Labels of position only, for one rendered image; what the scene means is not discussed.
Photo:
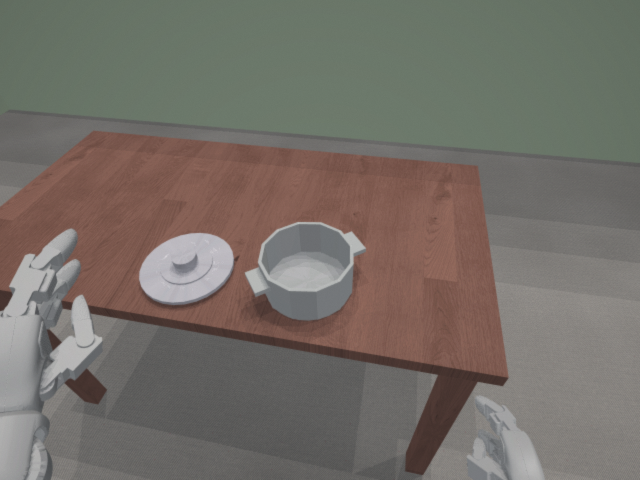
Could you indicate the table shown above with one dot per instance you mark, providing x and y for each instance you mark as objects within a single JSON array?
[{"x": 423, "y": 294}]

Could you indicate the knob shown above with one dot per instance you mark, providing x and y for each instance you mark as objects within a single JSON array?
[{"x": 184, "y": 258}]

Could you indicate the robot left hand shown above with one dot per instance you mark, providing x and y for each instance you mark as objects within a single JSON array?
[{"x": 38, "y": 287}]

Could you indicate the lid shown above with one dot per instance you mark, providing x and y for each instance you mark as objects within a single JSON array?
[{"x": 164, "y": 283}]

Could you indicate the pot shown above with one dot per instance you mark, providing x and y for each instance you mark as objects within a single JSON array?
[{"x": 306, "y": 270}]

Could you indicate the robot right hand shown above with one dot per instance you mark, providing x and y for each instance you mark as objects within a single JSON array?
[{"x": 514, "y": 456}]

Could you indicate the left robot forearm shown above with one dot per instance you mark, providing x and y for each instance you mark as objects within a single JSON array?
[{"x": 22, "y": 453}]

